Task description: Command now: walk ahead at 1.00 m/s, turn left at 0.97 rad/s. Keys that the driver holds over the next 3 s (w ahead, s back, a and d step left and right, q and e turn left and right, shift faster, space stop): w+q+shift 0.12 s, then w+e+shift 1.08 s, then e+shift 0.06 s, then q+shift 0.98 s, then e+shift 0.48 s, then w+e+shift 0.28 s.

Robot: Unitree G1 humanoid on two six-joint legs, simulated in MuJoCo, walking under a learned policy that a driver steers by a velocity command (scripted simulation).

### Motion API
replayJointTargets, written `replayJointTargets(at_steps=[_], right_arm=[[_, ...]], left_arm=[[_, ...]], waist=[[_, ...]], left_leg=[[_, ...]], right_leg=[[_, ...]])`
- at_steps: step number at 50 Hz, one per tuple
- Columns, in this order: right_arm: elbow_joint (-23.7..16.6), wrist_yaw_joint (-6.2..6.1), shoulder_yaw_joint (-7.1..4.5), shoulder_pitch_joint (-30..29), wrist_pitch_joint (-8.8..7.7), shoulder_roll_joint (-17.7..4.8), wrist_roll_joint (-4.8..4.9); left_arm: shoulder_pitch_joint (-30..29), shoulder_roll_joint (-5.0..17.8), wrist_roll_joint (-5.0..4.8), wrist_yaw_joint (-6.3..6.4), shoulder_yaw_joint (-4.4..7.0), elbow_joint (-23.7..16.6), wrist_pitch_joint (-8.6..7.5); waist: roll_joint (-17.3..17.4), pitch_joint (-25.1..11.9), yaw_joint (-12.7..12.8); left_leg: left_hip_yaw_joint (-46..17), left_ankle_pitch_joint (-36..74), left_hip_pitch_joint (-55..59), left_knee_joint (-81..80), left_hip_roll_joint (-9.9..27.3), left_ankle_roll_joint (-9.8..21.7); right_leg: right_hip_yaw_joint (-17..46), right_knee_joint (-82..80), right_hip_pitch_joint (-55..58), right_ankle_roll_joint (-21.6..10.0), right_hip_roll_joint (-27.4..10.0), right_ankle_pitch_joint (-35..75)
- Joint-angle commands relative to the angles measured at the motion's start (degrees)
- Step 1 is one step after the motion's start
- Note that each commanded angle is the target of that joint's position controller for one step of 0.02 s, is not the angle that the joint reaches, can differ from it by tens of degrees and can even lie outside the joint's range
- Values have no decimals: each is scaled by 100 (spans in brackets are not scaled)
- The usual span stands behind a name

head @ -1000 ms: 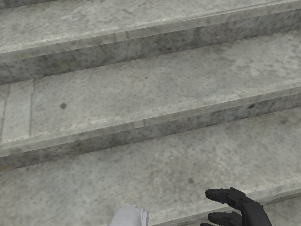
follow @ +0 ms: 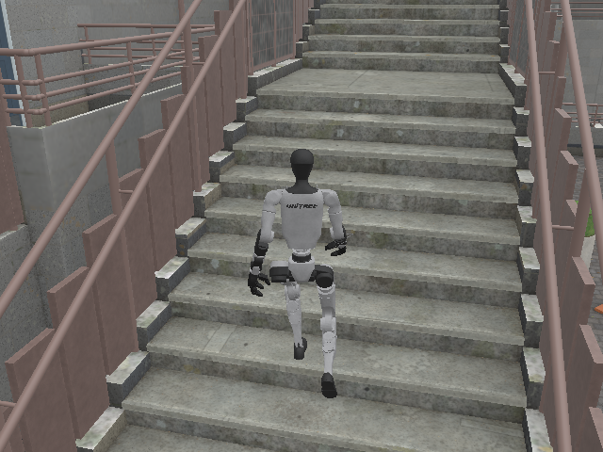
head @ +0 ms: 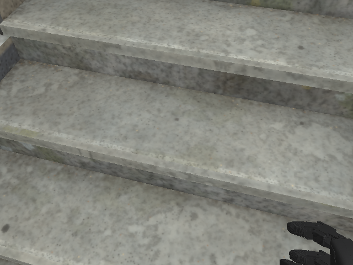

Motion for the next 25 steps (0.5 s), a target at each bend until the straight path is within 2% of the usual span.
replayJointTargets(at_steps=[1,2,3,4,5,6,7,8,9,10,11,12,13,14,15,16,17,18,19,20,21,22,23,24,25], right_arm=[[194,-195,-679,1061,-37,-1542,4],[526,-222,-563,1388,-174,-1229,-117],[880,-226,-528,1636,-312,-1098,-224],[1107,-170,-469,1796,-429,-980,-222],[1131,-151,-385,1743,-525,-828,-185],[1286,-88,-309,1867,-611,-719,-145],[1592,-68,-281,2141,-697,-652,-175],[1847,-42,-202,2610,-782,-507,-210],[1985,-26,-183,2737,-827,-470,-158],[2088,-105,-185,2848,-817,-438,-83],[1945,-129,-200,2502,-731,-595,-23],[1683,-186,-209,2096,-745,-508,60],[1597,-217,-340,2121,-825,-942,193],[1502,-238,-547,1992,-987,-1537,279],[1364,-259,-710,1821,-1078,-1967,304],[1152,-226,-830,1365,-1135,-1986,185],[873,-159,-933,339,-1169,-2069,111],[427,-67,-426,-105,-1273,-364,-408],[129,-3,-208,1700,-1241,491,-422],[-33,86,-63,1638,-1111,379,-409],[-304,66,59,1008,-980,500,-573],[-506,29,224,592,-845,743,-750],[-642,-41,317,113,-740,831,-640],[-864,-106,384,-308,-651,748,-486],[-1074,-180,462,-791,-616,804,-364]], left_arm=[[-1668,400,383,-165,54,-2136,-370],[-1847,165,376,-81,-90,-2340,-384],[-2124,-232,470,28,-290,-2585,-295],[-2003,-472,479,135,-434,-2573,-179],[-1757,-413,470,196,-496,-2510,-83],[-2064,-442,469,241,-519,-2588,-20],[-2740,-755,462,321,-607,-2797,18],[-3307,-984,459,393,-704,-3004,42],[-3743,-1158,487,439,-838,-3239,77],[-4292,-1141,404,465,-873,-3499,111],[-4063,-733,276,443,-836,-3427,174],[-3539,-557,246,423,-715,-3180,170],[-2906,-295,124,451,-586,-2934,187],[-2257,74,-23,552,-397,-2743,270],[-1585,414,-116,529,-217,-2340,365],[-558,773,-132,541,-15,-2142,296],[413,1351,-285,458,253,-1736,247],[254,1137,-207,302,223,-839,230],[-551,650,-15,249,114,-945,218],[-834,234,89,268,58,-923,273],[-1028,-105,14,309,28,-781,236],[-850,-125,-54,259,7,-478,138],[-624,-53,-19,245,27,-173,12],[-797,-50,-29,241,-20,-95,-60],[-880,-136,-56,207,-123,43,-135]], waist=[[-22,-1409,-572],[-312,-713,-434],[-558,-369,-249],[-461,-234,-96],[-540,-116,70],[-591,108,93],[-363,300,-13],[-212,445,-198],[-313,558,-126],[-367,629,-244],[-524,403,-74],[-552,-190,103],[-265,-1106,355],[378,-1877,693],[366,-2211,964],[124,-2322,1565],[-343,-2501,2505],[-1839,-1314,1539],[-1384,-1938,-44],[-755,-2027,-239],[74,-807,-398],[454,-108,-471],[519,698,-449],[734,1265,-646],[743,1673,-726]], left_leg=[[-5754,-376,4544,-5297,1306,979],[-5612,222,4062,-5427,1246,820],[-5069,924,3641,-5209,1074,751],[-4388,1532,3526,-5097,979,557],[-3971,2192,3252,-4979,993,480],[-3646,2223,2878,-5061,922,357],[-3273,2390,2725,-5201,954,331],[-3138,2608,2947,-5295,1076,155],[-2647,2711,2700,-5613,980,-116],[-2655,3190,2294,-6282,1046,-138],[-2185,4070,1794,-7176,979,-36],[-1806,6374,1106,-7195,960,-192],[-1679,9194,1277,-6638,1121,-172],[-1707,11495,2328,-5869,1559,-225],[-1626,13046,3277,-4879,1718,-446],[-1815,13517,3299,-2595,1793,-867],[-1421,9728,3662,914,793,-1073],[-1176,1476,764,3347,-328,-1065],[-2302,1185,-839,4714,-221,-912],[-1668,1271,-1421,5512,153,-750],[-1540,1267,-2104,6330,444,-649],[-1329,870,-2579,6557,658,-514],[-1176,420,-3101,6692,813,-483],[-918,560,-2652,5394,1049,-553],[-579,218,-2281,4489,1106,-637]], right_leg=[[1048,4923,-4644,-105,902,-506],[998,5455,-5143,-118,868,-962],[1110,6040,-5526,-230,857,-1131],[1039,6267,-5842,-353,782,-1381],[992,5910,-5875,-295,650,-1492],[808,5641,-5921,-277,597,-1825],[585,6232,-6390,-336,630,-2425],[397,6595,-7111,-415,544,-2907],[268,5387,-6919,-555,424,-2943],[207,4436,-6343,-601,399,-2977],[-372,2713,-4803,-503,485,-2492],[-682,1818,-2404,-518,533,-1747],[-828,1262,-658,-535,958,-1369],[-720,883,-122,-555,1080,-1573],[-770,410,-145,-507,1173,-1623],[-4,-1139,560,-884,947,-1733],[649,-3356,690,-1441,785,-1017],[1508,-3212,1297,-1738,459,1978],[3889,-3254,2114,-2272,-475,3507],[5199,-4453,1823,-2397,-726,-719],[5061,-5131,786,-2204,-665,-2432],[4129,-5136,116,-1826,-330,-2550],[3079,-5155,-591,-1613,-110,-2003],[2302,-5582,-1790,-1357,267,-1530],[1805,-5900,-2746,-1168,526,-872]])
